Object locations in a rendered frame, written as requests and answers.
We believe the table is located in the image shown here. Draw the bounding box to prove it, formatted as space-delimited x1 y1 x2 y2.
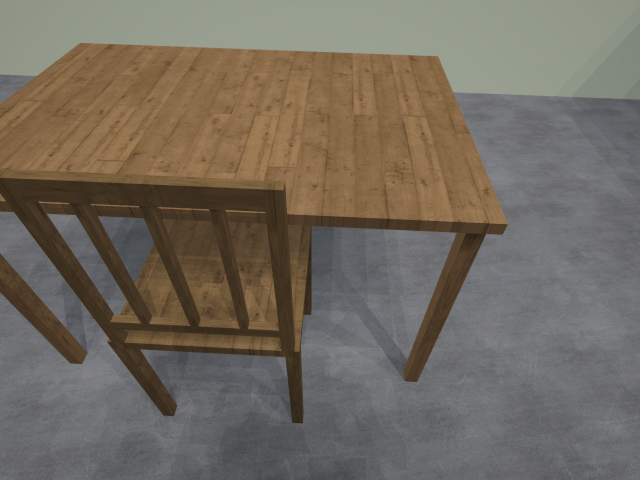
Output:
0 43 508 382

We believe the chair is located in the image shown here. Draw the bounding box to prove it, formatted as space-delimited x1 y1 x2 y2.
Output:
0 169 312 423

